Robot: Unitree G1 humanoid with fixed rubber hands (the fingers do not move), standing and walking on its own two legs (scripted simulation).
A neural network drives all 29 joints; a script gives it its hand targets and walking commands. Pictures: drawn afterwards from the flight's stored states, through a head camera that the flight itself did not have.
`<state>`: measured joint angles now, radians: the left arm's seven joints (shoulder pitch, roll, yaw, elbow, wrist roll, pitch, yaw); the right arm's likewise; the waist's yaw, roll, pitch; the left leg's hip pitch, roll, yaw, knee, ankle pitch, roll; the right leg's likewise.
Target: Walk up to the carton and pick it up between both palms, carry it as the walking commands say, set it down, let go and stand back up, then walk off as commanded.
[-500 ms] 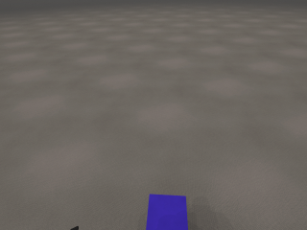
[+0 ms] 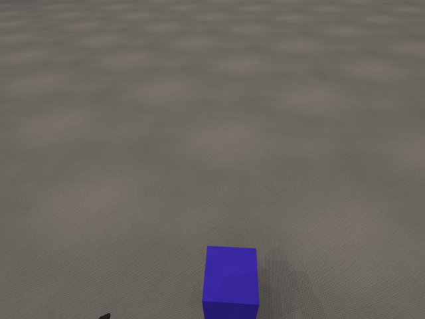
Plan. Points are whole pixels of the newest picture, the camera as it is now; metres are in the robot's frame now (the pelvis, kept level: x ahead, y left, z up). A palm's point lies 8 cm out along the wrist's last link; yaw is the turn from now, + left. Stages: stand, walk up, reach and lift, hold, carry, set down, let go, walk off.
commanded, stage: stand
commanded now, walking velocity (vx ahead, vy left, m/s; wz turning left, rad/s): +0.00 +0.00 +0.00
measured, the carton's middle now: (230, 286) +0.44 -0.02 -0.62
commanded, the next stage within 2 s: walk off in 0.52 s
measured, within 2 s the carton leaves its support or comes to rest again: neither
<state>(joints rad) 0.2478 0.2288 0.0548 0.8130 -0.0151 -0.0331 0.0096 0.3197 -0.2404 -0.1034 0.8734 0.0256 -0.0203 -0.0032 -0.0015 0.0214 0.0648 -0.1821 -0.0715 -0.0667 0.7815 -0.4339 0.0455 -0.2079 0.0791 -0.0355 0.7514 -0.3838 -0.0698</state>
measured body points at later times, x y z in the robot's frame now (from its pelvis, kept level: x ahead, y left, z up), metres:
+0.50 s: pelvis -0.01 +0.00 +0.00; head -0.04 +0.00 +0.45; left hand +0.10 +0.27 -0.11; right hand +0.06 -0.27 -0.13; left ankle +0.00 +0.10 -0.71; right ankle +0.03 -0.07 -0.71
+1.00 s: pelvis +0.01 +0.00 +0.02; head +0.01 +0.00 +0.47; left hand +0.08 +0.26 -0.12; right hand +0.03 -0.28 -0.13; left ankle +0.00 +0.10 -0.71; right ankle +0.03 -0.08 -0.69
